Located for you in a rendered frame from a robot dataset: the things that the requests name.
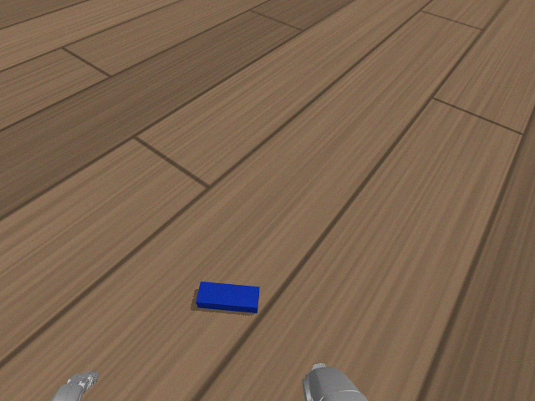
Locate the carton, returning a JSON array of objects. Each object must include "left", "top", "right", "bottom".
[{"left": 196, "top": 282, "right": 259, "bottom": 313}]

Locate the left robot hand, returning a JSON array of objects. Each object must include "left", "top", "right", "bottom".
[{"left": 50, "top": 372, "right": 99, "bottom": 401}]

